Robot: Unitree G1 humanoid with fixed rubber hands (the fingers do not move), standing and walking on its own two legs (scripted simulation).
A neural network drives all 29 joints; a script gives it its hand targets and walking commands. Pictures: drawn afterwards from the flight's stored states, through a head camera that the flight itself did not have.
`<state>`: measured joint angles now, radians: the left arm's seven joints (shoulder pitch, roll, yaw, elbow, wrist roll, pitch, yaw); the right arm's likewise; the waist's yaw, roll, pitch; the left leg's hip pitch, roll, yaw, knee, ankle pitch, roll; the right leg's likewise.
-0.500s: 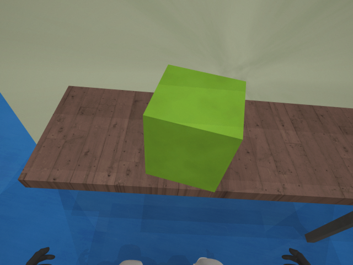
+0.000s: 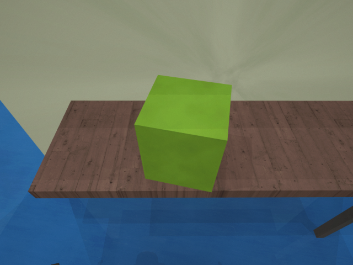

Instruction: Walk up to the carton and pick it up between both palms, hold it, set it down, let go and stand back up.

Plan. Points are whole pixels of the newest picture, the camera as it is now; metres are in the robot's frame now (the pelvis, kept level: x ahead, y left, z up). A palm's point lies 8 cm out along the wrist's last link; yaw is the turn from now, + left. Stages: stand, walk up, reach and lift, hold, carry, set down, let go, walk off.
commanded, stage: walk up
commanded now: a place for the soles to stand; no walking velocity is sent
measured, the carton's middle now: (185, 135) +0.47 -0.01 -0.01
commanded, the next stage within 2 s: reach and lift in 1.82 s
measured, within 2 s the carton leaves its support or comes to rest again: neither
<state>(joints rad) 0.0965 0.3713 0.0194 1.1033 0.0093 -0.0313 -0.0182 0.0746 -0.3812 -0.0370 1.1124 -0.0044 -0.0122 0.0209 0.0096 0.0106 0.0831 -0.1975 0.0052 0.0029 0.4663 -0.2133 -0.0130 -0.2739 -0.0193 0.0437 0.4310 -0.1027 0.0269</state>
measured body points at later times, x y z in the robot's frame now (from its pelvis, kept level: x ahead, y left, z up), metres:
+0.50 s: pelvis +0.04 +0.00 +0.00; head +0.03 +0.00 +0.45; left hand +0.14 +0.30 -0.12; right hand +0.12 -0.32 -0.12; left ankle +0.03 +0.13 -0.74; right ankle +0.08 -0.13 -0.74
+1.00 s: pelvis +0.07 +0.00 +0.01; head +0.08 +0.00 +0.46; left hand +0.17 +0.31 -0.12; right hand +0.17 -0.31 -0.12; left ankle +0.03 +0.13 -0.74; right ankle +0.08 -0.13 -0.74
